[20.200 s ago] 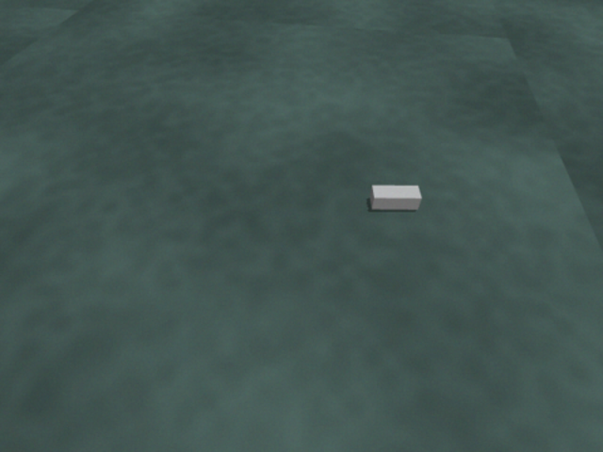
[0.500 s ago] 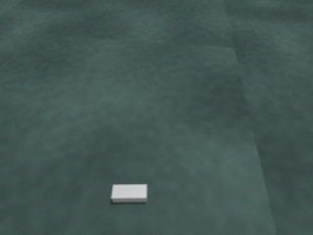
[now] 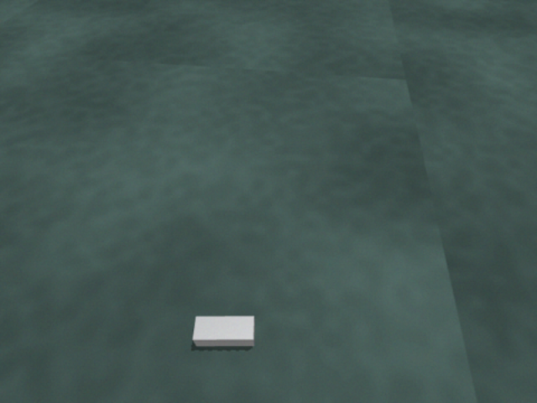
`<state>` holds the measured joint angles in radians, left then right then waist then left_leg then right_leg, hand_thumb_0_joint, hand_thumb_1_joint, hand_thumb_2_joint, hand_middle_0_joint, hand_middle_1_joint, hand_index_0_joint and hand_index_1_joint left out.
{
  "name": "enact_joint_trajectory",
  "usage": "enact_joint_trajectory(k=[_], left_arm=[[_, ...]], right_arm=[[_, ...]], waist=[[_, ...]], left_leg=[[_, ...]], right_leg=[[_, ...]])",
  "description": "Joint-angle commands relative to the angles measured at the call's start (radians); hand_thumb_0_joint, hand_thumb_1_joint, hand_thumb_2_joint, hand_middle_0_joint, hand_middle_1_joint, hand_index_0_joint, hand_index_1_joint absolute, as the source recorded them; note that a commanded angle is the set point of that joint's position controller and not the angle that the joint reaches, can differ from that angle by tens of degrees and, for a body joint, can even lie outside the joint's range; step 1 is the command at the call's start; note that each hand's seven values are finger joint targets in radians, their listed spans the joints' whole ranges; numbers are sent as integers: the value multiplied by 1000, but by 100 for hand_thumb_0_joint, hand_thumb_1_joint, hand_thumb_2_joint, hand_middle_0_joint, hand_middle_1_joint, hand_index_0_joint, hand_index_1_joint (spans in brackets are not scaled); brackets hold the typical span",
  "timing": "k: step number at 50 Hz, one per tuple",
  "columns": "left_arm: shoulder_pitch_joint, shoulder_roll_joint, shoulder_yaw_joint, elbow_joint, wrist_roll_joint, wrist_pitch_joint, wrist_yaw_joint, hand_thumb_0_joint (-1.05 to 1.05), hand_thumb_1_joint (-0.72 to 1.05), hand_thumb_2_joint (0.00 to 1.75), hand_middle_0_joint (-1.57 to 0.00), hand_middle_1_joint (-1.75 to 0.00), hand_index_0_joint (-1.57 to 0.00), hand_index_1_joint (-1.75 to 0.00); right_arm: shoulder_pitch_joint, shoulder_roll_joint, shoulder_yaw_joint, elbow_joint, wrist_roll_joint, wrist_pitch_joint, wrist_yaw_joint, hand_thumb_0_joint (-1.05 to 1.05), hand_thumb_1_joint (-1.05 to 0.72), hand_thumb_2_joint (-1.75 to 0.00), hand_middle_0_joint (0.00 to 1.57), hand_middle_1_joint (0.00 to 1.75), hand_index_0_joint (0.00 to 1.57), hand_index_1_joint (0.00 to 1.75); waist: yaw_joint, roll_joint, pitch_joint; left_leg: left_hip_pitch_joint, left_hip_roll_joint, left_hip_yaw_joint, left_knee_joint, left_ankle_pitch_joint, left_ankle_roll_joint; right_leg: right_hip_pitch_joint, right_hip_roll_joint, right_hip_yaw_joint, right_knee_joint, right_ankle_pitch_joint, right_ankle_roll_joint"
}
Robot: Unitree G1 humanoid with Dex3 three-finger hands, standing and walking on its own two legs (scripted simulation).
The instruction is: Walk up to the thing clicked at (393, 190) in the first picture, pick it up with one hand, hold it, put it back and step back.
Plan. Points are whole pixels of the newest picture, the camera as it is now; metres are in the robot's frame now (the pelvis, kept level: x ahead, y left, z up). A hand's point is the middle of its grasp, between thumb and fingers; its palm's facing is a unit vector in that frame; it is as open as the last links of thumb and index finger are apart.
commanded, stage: stand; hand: left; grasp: from above
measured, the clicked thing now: (225, 331) +0.47 +0.18 -0.74
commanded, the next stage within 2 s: rise first in 0.04 s
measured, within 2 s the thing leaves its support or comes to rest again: neither
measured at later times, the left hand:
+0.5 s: hand (131, 400) +0.16 +0.25 -0.17, palm faces -0.06 -0.93 -0.37, open 11.3 cm
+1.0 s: hand out of the picture +0.13 +0.26 -0.24, palm faces -0.19 -0.86 -0.47, open 14.3 cm
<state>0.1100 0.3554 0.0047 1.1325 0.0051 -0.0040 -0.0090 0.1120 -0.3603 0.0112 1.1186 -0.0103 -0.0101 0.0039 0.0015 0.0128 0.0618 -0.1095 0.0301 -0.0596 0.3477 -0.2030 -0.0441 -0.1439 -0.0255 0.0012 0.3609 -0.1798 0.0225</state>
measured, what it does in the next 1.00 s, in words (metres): lowers itself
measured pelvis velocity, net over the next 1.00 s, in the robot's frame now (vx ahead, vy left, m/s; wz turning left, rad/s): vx -0.01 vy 0.02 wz -0.02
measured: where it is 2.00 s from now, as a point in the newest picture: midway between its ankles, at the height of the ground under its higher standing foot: outside the picture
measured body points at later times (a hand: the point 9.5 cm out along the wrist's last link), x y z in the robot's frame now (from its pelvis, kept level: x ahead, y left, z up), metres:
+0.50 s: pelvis -0.01 +0.01 -0.03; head +0.04 +0.01 +0.42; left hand +0.16 +0.30 -0.15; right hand +0.09 -0.25 -0.15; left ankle -0.01 +0.15 -0.75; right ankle +0.01 -0.13 -0.75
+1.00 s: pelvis -0.01 +0.02 -0.11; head +0.10 +0.04 +0.33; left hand +0.14 +0.30 -0.21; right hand +0.17 -0.22 -0.19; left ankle -0.01 +0.15 -0.75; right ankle +0.01 -0.13 -0.75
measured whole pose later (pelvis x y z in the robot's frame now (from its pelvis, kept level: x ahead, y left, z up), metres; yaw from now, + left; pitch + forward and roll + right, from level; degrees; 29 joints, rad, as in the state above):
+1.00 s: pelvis -0.01 +0.02 -0.11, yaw -1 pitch +19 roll -2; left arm 0.29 0.28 0.09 0.37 0.27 0.25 0.04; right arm 0.18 -0.22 -0.03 0.53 0.00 -0.13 -0.02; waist -0.03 0.01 -0.12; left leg -0.97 0.01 -0.07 1.22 -0.59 -0.02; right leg -0.98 -0.02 0.02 1.16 -0.52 0.05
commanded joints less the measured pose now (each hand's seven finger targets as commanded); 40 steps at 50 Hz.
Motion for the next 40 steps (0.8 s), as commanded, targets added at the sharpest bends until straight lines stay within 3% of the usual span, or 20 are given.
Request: enact_joint_trajectory(k=[1, 6, 7, 8, 9, 10, 11, 13, 15, 16, 17, 18, 20, 22, 23, 25, 28, 30, 35, 40], left_arm=[[-33, 224, 42, -57, 3, -24, 12, 0, 90, 90, -20, -30, -20, -30], [-38, 224, 42, -59, 3, -23, 12, 0, 90, 90, -20, -30, -20, -30], [-33, 218, 41, -61, 4, -23, 12, 0, 82, 98, -13, -38, -12, -38], [-384, 36, 44, -412, -51, -117, 24, 0, 74, 101, -12, -46, -8, -46], [-479, 89, 58, -328, -45, -111, 30, 0, 66, 100, -12, -54, -8, -54], [-307, 183, 127, -149, -25, -72, 39, 0, 58, 98, -11, -62, -9, -62], [-229, 199, 147, -89, -15, -54, 24, 0, 50, 100, -10, -70, -7, -70], [-297, 252, 174, -163, 21, -61, 7, 0, 34, 99, -5, -86, -6, -86], [-168, 232, 193, -90, 69, -35, -14, 0, 18, 99, 0, -102, -4, -99], [-128, 222, 207, -97, 94, -23, -23, 0, 10, 100, -1, -104, -3, -101], [-94, 243, 234, -159, 106, -13, -21, 0, 2, 101, -1, -105, -2, -103], [-84, 238, 237, -212, 111, 6, -15, 0, -6, 100, -2, -107, -4, -105], [-56, 147, 184, -230, 125, 65, -5, 0, -21, 101, -3, -107, -4, -105], [-151, 155, 172, -312, 137, 114, 5, 0, -37, 102, -5, -105, -4, -106], [-124, 163, 181, -323, 141, 136, 10, 0, -45, 100, -6, -105, -5, -106], [-77, 94, 144, -327, 140, 169, 15, 0, -57, 99, -7, -106, -6, -108], [-113, 103, 155, -395, 168, 166, 27, 0, -60, 99, -7, -108, -6, -109], [-110, 111, 174, -486, 181, 138, 31, 0, -61, 99, -8, -108, -6, -109], [46, 115, 186, -653, 240, 126, 48, 0, -59, 101, -7, -109, -5, -111], [125, 102, 174, -813, 259, 181, 58, 0, -60, 101, -7, -105, -4, -107]], right_arm=[[-27, -213, -43, -59, 5, -15, -11, 0, -90, -90, 20, 30, 20, 30], [-25, -214, -42, -59, 3, -15, -11, 0, -90, -90, 20, 30, 20, 30], [-33, -221, -45, -59, 3, -16, -11, 0, -89, -89, 20, 30, 20, 30], [-28, -43, -10, -343, 64, -68, -31, 0, -96, -92, 20, 30, 20, 30], [18, -61, -9, -283, 65, -67, -41, 0, -92, -91, 20, 30, 20, 30], [47, -94, -23, -268, 60, -59, -46, 0, -91, -90, 20, 30, 20, 30], [48, -94, -37, -296, 61, -50, -44, 0, -89, -90, 20, 30, 20, 30], [75, -96, -72, -329, 46, -61, -54, 0, -89, -90, 20, 30, 20, 30], [87, -86, -87, -359, 29, -70, -49, 0, -89, -90, 20, 30, 20, 30], [93, -80, -99, -379, 20, -75, -40, 0, -89, -90, 20, 30, 20, 30], [88, -76, -105, -408, 20, -79, -37, 0, -90, -91, 20, 30, 20, 30], [89, -68, -106, -438, 23, -80, -35, 0, -91, -91, 20, 30, 20, 30], [77, -59, -99, -480, 29, -76, -32, 0, -91, -91, 20, 30, 20, 30], [51, -62, -100, -518, 32, -81, -29, 0, -91, -91, 20, 30, 20, 30], [46, -60, -102, -534, 35, -83, -26, 0, -91, -91, 20, 30, 20, 30], [64, -49, -101, -550, 33, -91, -22, 0, -89, -90, 20, 30, 20, 30], [90, -46, -109, -564, 26, -117, -21, 0, -89, -90, 20, 30, 20, 30], [100, -38, -115, -583, 20, -134, -14, 0, -90, -91, 20, 30, 20, 30], [102, -30, -121, -629, 14, -152, -20, 0, -87, -90, 20, 30, 20, 30], [93, -29, -122, -674, 15, -148, -21, 0, -88, -90, 20, 30, 20, 30]], waist=[[1, -16, -97], [2, -11, -87], [5, -8, -90], [-124, 2, -29], [-92, -44, -57], [-71, -77, -36], [-34, -92, -33], [-28, -62, -168], [-13, -23, -222], [14, -20, -256], [40, 23, -334], [47, 62, -359], [25, 47, -293], [8, 24, -253], [12, 14, -255], [-5, -30, -232], [-20, -42, -265], [-14, -8, -326], [-7, 66, -416], [-18, 75, -443]], left_leg=[[-17, 91, -45, -50, 163, 55], [-21, 92, -45, -58, 158, 51], [-18, 94, -44, -56, 163, 54], [-123, -42, 101, 19, -2, 46], [-138, -49, 97, 38, -47, 54], [-176, -59, 101, 58, -78, 58], [-211, -53, 103, 84, -68, 56], [-222, -54, 95, 137, -13, 55], [-281, -59, 85, 193, 22, 46], [-308, -62, 84, 223, 34, 44], [-292, -68, 88, 234, 64, 40], [-276, -70, 91, 226, 82, 33], [-306, -63, 88, 234, 53, 30], [-343, -49, 72, 254, 2, 29], [-360, -46, 70, 270, -8, 30], [-409, -40, 69, 308, -42, 33], [-483, -37, 68, 407, -63, 37], [-528, -34, 61, 478, -32, 35], [-552, -25, 58, 562, 32, 25], [-585, -14, 33, 604, 40, 26]], right_leg=[[61, -101, 74, -44, 164, -38], [56, -100, 75, -46, 151, -39], [54, -100, 73, -46, 162, -38], [-179, 17, -12, 5, 47, -18], [-136, 14, -22, 6, -18, -10], [-151, 22, -31, 7, -72, -14], [-146, 27, -39, 29, -93, -16], [-148, 20, -27, 92, -24, -16], [-169, 18, -28, 165, 25, -22], [-163, 15, -25, 192, 34, -23], [-126, 14, -21, 211, 59, -25], [-114, 17, -21, 215, 65, -29], [-178, 26, -26, 214, 33, -29], [-243, 34, -36, 230, -27, -30], [-255, 35, -41, 244, -44, -30], [-319, 43, -43, 280, -83, -28], [-403, 41, -42, 370, -98, -25], [-450, 38, -38, 455, -70, -30], [-525, 32, -31, 565, -30, -40], [-573, 33, -33, 618, -33, -40]])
